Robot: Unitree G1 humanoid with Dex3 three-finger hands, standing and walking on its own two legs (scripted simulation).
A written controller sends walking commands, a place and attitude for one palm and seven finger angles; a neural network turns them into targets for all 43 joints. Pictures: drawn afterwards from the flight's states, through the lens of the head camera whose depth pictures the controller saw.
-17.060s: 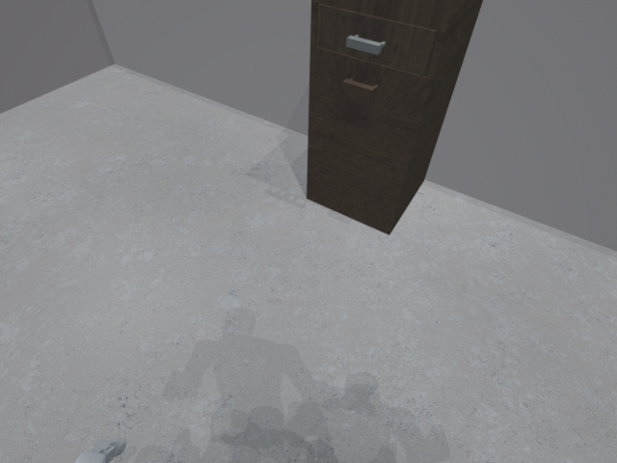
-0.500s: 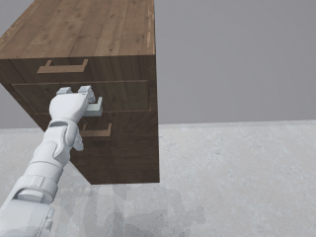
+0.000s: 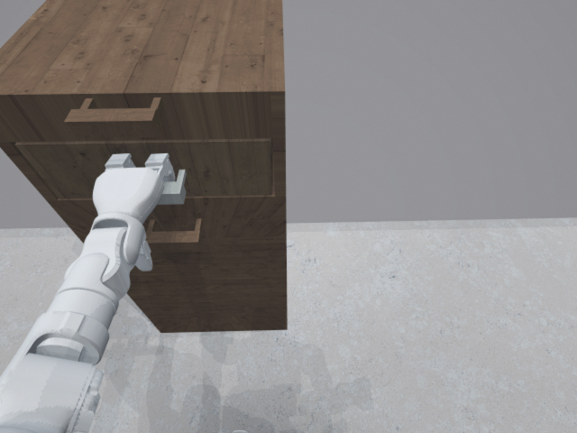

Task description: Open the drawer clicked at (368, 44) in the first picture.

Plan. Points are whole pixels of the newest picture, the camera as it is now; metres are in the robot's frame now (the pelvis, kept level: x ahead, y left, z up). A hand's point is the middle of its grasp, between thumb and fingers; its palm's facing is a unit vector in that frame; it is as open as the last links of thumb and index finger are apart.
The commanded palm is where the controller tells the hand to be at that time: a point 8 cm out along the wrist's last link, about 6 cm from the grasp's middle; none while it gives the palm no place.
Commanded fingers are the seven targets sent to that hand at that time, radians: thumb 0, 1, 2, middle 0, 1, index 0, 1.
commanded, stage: lower the fingers behind the handle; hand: left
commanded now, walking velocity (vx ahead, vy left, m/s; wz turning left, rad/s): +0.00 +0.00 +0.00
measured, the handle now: (152, 184) +0.48 +0.24 +0.05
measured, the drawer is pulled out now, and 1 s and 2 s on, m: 0.00 0.00 0.04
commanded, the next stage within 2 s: close the thumb around the handle in 0.36 s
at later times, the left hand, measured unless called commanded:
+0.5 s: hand (149, 219) +0.43 +0.23 +0.03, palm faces +0.00 -0.04 -1.00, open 13.8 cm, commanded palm +0.40 +0.24 +0.08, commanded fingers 0.00 -0.33 0.37 -0.31 -1.22 -0.31 -1.22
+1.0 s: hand (149, 218) +0.43 +0.23 +0.03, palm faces -0.01 -0.04 -1.00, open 6.8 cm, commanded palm +0.40 +0.24 +0.08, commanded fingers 0.00 0.90 0.90 -0.40 -1.35 -0.40 -1.35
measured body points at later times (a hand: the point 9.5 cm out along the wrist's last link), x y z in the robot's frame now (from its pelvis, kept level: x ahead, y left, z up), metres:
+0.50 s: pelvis +0.00 +0.00 +0.00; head +0.06 +0.00 +0.44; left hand +0.42 +0.23 +0.08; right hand +0.07 -0.26 -0.13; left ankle +0.02 +0.11 -0.71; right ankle -0.03 -0.11 -0.71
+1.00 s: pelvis +0.01 +0.00 +0.00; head +0.07 +0.00 +0.45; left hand +0.42 +0.23 +0.08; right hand +0.09 -0.27 -0.13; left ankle +0.02 +0.11 -0.71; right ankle -0.03 -0.11 -0.71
